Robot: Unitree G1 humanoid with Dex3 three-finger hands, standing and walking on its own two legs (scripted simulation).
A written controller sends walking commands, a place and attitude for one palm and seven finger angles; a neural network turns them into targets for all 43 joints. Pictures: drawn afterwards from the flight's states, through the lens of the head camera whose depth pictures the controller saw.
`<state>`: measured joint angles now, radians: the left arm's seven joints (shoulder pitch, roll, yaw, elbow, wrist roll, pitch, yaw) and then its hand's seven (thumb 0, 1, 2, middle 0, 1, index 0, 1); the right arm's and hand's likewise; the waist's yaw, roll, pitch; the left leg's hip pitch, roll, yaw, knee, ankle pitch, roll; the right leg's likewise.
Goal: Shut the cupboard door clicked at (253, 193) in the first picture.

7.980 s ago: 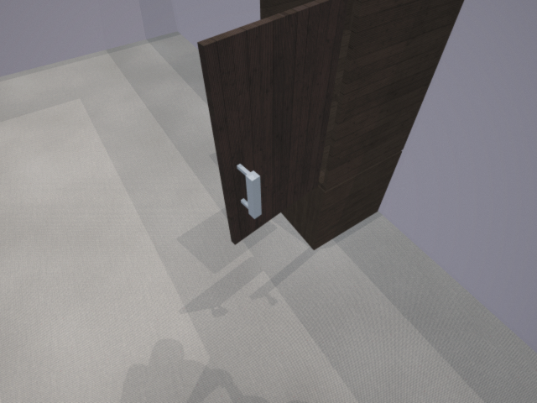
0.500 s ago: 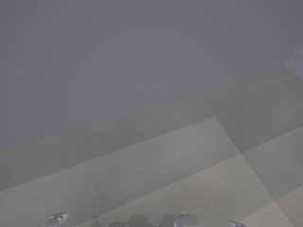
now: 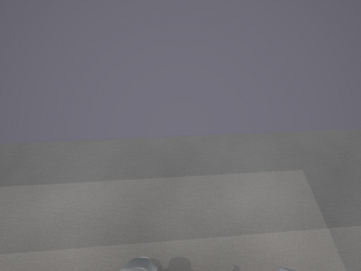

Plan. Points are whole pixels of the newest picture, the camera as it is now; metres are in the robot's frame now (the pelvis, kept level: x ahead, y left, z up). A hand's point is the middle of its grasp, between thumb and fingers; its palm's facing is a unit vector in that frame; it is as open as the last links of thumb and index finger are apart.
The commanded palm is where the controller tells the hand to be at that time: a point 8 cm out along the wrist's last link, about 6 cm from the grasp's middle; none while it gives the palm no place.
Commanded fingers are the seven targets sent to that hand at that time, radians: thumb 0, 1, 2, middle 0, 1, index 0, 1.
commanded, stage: walk to a spot facing it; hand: left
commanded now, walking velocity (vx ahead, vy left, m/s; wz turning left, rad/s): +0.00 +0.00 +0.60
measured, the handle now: out of the picture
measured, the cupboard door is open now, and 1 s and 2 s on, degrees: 98 98 98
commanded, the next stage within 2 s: none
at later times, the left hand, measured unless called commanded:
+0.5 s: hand out of the picture +0.11 +0.22 -0.15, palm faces +0.27 -0.93 -0.26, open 7.4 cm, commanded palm none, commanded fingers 0.00 0.90 0.90 -0.20 -0.30 -0.20 -0.30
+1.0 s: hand out of the picture -0.05 +0.19 -0.19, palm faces +0.58 -0.78 -0.23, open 7.4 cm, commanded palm none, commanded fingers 0.00 0.90 0.90 -0.20 -0.30 -0.20 -0.30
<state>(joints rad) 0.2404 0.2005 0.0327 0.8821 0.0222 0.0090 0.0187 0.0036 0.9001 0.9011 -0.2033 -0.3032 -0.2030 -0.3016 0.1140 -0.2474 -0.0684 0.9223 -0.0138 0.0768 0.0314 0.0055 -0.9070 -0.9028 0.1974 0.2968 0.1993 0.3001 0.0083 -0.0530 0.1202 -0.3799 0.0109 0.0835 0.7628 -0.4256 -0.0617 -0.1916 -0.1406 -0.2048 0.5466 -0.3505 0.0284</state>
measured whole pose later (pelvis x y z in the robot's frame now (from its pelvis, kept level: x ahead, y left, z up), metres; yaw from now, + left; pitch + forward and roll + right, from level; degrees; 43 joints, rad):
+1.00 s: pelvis +0.04 -0.01 -0.01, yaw +35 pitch +0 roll +1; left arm 0.25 0.28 0.07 0.95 0.02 0.06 0.00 0.01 0.90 0.90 -0.20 -0.30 -0.20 -0.30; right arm 0.11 -0.23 -0.05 0.87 -0.03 0.01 0.02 0.00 -0.91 -0.90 0.20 0.30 0.20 0.30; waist 0.02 -0.08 0.10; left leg -0.33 -0.03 0.07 0.66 -0.33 0.06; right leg -0.40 -0.13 -0.08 1.08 -0.54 0.06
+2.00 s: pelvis +0.25 +0.24 +0.00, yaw +66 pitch +0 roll -1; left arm 0.29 0.20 0.05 1.03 0.02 -0.01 -0.01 0.01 0.91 0.90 -0.20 -0.30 -0.20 -0.30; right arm 0.14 -0.16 -0.01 0.96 -0.02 -0.06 0.00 0.00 -0.91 -0.90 0.20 0.30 0.20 0.30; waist 0.06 -0.04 0.10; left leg -0.29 -0.04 0.11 0.54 -0.25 0.10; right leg -0.51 -0.15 -0.05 1.25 -0.32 0.05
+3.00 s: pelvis +0.39 +0.65 +0.00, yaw +74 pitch -1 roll -1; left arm 0.38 0.18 0.04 1.13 0.02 -0.02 -0.01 0.01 0.91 0.90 -0.20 -0.30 -0.20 -0.30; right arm 0.12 -0.17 -0.03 0.97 -0.03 -0.07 -0.01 0.00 -0.91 -0.90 0.20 0.30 0.20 0.30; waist 0.06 -0.06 0.06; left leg -0.32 -0.01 0.14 0.55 -0.23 0.09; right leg -0.41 -0.11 -0.06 1.22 -0.37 0.01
